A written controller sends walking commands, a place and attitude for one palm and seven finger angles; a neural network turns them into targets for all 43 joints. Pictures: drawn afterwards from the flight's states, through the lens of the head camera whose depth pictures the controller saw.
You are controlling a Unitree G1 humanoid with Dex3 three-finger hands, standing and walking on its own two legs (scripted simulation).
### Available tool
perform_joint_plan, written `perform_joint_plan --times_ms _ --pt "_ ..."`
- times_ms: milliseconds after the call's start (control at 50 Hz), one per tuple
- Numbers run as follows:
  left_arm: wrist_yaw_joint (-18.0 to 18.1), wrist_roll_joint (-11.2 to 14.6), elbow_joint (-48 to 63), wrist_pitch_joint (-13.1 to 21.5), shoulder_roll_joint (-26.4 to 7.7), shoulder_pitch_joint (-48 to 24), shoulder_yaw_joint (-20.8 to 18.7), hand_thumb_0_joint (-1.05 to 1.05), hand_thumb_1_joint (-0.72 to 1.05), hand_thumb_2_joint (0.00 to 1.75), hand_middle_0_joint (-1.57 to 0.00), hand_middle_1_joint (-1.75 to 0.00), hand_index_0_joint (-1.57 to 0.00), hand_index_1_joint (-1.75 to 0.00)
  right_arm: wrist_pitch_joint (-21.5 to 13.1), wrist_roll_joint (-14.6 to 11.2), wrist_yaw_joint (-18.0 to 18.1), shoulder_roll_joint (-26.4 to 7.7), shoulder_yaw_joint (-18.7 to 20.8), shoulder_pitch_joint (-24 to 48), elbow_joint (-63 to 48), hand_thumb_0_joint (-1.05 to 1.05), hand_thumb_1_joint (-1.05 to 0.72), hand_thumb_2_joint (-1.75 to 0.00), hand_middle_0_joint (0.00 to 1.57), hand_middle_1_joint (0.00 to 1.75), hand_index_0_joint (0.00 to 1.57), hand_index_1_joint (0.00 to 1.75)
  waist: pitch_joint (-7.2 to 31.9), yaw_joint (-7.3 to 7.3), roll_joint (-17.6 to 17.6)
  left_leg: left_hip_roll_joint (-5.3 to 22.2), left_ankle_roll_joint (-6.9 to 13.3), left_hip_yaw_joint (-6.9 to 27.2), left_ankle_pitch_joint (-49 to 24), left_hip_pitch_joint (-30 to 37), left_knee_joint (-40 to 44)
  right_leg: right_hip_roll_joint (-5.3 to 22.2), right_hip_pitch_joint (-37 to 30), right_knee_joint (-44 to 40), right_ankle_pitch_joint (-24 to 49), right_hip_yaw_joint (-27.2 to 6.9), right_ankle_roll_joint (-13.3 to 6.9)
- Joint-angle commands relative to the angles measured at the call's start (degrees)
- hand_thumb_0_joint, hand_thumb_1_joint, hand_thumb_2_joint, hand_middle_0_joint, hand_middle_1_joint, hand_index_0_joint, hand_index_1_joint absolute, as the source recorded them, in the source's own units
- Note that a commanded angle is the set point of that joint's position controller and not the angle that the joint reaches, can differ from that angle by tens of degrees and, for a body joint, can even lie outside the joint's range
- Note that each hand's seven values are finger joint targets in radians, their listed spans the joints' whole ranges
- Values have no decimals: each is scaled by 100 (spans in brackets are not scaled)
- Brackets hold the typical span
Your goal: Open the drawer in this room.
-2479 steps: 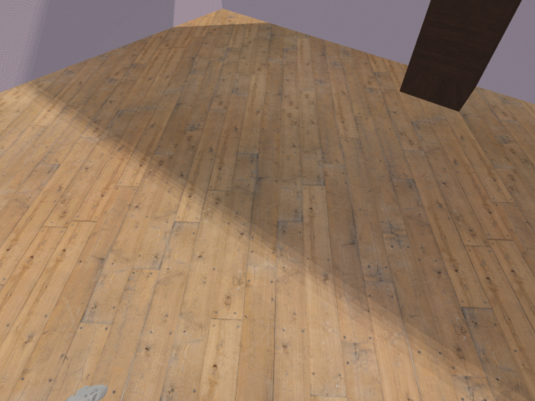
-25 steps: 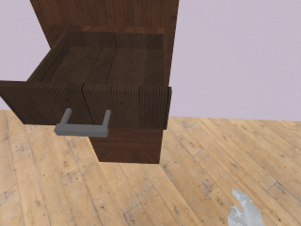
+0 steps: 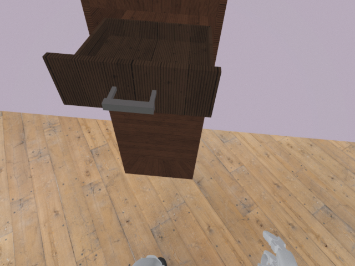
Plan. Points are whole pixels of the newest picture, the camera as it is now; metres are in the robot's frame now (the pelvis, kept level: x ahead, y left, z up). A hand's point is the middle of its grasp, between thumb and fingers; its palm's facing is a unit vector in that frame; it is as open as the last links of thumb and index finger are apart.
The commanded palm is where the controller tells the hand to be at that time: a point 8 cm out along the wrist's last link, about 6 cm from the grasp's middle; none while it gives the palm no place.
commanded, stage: step back with the hand held close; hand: left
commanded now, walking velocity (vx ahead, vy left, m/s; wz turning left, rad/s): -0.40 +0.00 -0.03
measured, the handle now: (131, 99) +0.43 +0.14 +0.16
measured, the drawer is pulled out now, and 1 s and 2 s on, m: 0.30 0.30 0.30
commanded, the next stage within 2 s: stop stepping back and stand still in 0.06 s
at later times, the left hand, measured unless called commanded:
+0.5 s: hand out of the picture +0.09 +0.25 +0.35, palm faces +0.59 -0.74 -0.33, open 7.4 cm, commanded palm +0.03 +0.29 +0.35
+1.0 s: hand out of the picture +0.09 +0.24 +0.34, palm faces +0.58 -0.73 -0.37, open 7.4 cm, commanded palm +0.02 +0.30 +0.35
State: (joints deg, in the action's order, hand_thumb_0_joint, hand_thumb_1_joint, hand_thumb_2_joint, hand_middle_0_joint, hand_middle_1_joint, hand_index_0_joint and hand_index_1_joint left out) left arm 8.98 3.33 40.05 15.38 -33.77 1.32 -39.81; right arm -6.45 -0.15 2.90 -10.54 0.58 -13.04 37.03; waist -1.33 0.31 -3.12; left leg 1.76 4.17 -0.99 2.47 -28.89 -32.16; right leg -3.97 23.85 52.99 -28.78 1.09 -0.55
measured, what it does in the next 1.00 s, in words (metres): walks backwards: right foot, then left foot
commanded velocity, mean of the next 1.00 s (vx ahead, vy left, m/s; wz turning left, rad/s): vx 0.08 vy -0.02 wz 0.00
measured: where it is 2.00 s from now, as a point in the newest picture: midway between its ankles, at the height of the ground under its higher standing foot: outside the picture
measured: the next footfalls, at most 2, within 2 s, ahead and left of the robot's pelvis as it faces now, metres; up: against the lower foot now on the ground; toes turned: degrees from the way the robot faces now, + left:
right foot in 0.12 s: -0.07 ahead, -0.13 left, +0.00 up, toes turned -2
left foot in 0.30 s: -0.04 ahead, +0.14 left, +0.00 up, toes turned +2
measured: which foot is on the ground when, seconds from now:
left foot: down 0.00-0.10, up 0.12-0.28, down 0.30-1.00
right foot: up 0.00-0.10, down 0.12-0.32, up 0.34-0.54, down 0.56-1.00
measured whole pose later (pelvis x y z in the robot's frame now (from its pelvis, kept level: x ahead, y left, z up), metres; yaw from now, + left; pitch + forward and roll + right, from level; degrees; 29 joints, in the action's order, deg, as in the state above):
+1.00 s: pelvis -0.12 +0.02 +0.01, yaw -1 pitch +1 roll -1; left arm 8.5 3.1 42.5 13.8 -30.7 11.8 -38.4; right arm -6.4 -0.5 2.9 -10.4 -1.4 -13.2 36.9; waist 0.3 2.1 0.1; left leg 2.8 0.4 -4.3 14.1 -21.1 -33.9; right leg -1.6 13.3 32.2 -20.3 3.5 -2.1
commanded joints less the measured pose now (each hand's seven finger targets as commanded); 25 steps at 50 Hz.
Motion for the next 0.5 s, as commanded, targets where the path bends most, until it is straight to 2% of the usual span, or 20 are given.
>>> perform_joint_plan --times_ms 0,40,60,80,100,120,140,160,180,200,220,240,260,280,300,320,340,380,420,480 --pt "-5 174 454 -110 -1115 -752 -341 0 90 90 -20 -30 -20 -30 -431 -12 -48 -823 254 699 -807 0 -90 -90 20 30 20 30 1020 -64 -1127 1228 -98 1158 2484 214 2299 -69 -1322 -636 -314 237 -157" --pt "-107 268 619 -117 -952 -743 -134 0 90 90 -20 -30 -20 -30 -417 -50 -136 -816 174 813 -822 0 -90 -90 20 30 20 30 942 -81 -1000 974 -395 815 2338 133 1994 87 -1646 -2119 -264 134 -340" --pt "-150 267 694 -97 -1050 -703 -153 0 90 90 -20 -30 -20 -30 -357 -95 -165 -794 179 771 -812 0 -90 -90 20 30 20 30 839 -49 -349 623 -622 483 2232 247 906 752 -1228 -3249 -338 -680 -617" --pt "-138 224 776 -55 -1333 -638 -262 0 90 90 -20 -30 -20 -30 -295 -143 -169 -726 143 705 -763 0 -90 -90 20 30 20 30 710 -82 1116 -95 -870 3 1678 865 -1296 2117 13 -4641 -478 -2338 -957" --pt "-16 173 829 90 -1880 -841 -694 0 90 90 -20 -30 -20 -30 -245 -8 -171 -828 102 826 -550 0 -90 -90 20 30 20 30 511 -215 1059 -397 -966 25 2310 392 -2804 2774 367 -4679 1444 -2537 -1256" --pt "-19 102 1021 37 -1373 -720 -342 0 90 90 -20 -30 -20 -30 -252 -76 -182 -732 122 782 -665 0 -90 -90 20 30 20 30 901 -160 1448 -313 -808 339 2406 -117 -3416 2622 -412 -4011 3047 -1735 -1225" --pt "-41 28 1028 -21 -1331 -426 -467 0 90 90 -20 -30 -20 -30 -285 -138 -135 -663 137 811 -797 0 -90 -90 20 30 20 30 732 -80 1702 -119 -748 434 2255 -337 -3357 2272 -811 -3408 4700 -1238 -1014" --pt "-47 -31 917 -39 -1255 -146 -545 0 90 90 -20 -30 -20 -30 -235 -134 -69 -598 74 779 -829 0 -90 -90 20 30 20 30 667 -11 1508 20 -699 249 2044 -107 -2825 2060 -978 -3029 5279 -712 -845" --pt "-36 -55 737 -68 -1237 43 -612 0 90 90 -20 -30 -20 -30 -188 -124 15 -588 46 795 -850 0 -90 -90 20 30 20 30 663 -37 1155 34 -625 107 1936 267 -2075 1879 -961 -2856 5237 -577 -733" --pt "-9 -56 813 -55 -1347 -75 -666 0 90 90 -20 -30 -20 -30 -165 -110 77 -675 80 767 -821 0 -90 -90 20 30 20 30 653 -15 796 44 -565 31 1668 708 -1256 1797 -948 -2766 4785 -536 -681" --pt "-1 -16 670 -76 -1077 -54 -472 0 90 90 -20 -30 -20 -30 -187 -71 111 -666 22 620 -766 0 -90 -90 20 30 20 30 818 76 362 -62 -530 -13 1214 1123 -348 1577 -999 -2710 4245 -463 -539" --pt "33 3 768 -69 -1108 -105 -467 0 90 90 -20 -30 -20 -30 -252 -56 133 -744 57 500 -733 0 -90 -90 20 30 20 30 962 138 73 -33 -501 28 430 1699 470 1320 -952 -2541 3689 -376 -319" --pt "59 1 933 -23 -1179 -176 -471 0 90 90 -20 -30 -20 -30 -307 -37 154 -950 172 520 -786 0 -90 -90 20 30 20 30 1102 56 -474 598 -283 775 -414 1895 752 830 -805 -2202 2663 -192 -36" --pt "52 -5 1011 18 -1240 -313 -477 0 90 90 -20 -30 -20 -30 -329 -96 129 -1013 204 544 -863 0 -90 -90 20 30 20 30 1219 -18 -780 1083 -132 1234 -653 1822 930 496 -850 -2094 1686 -55 105" --pt "29 -3 952 10 -1304 -276 -485 0 90 90 -20 -30 -20 -30 -334 -160 99 -1072 269 533 -947 0 -90 -90 20 30 20 30 1225 -47 -492 1206 -61 1442 -593 1880 996 320 -870 -2096 1159 -40 118" --pt "10 50 823 2 -1323 -88 -620 0 90 90 -20 -30 -20 -30 -349 -78 105 -865 167 474 -923 0 -90 -90 20 30 20 30 1338 77 -940 1078 -129 1551 -575 1918 1309 149 -704 -1724 903 139 129" --pt "-10 70 1023 6 -1368 -194 -638 0 90 90 -20 -30 -20 -30 -349 6 103 -824 159 462 -898 0 -90 -90 20 30 20 30 1372 101 -1341 1176 -252 1816 -255 1931 1722 100 -560 -1227 370 84 123" --pt "-16 24 1212 43 -1255 -192 -475 0 90 90 -20 -30 -20 -30 -411 52 59 -756 170 504 -855 0 -90 -90 20 30 20 30 1280 88 -1138 1377 -40 1833 800 1779 1884 227 -450 -840 136 -153 66" --pt "-10 17 1290 -2 -1093 290 -352 0 90 90 -20 -30 -20 -30 -426 -5 -8 -770 159 550 -881 0 -90 -90 20 30 20 30 1267 55 -891 1219 25 1394 1639 1656 1828 215 -685 -1466 297 59 22" --pt "1 51 1265 -169 -1144 429 -346 0 90 90 -20 -30 -20 -30 -266 4 39 -856 112 735 -965 0 -90 -90 20 30 20 30 860 82 -1078 851 -206 833 3546 147 2027 88 -1914 -2322 287 517 -149"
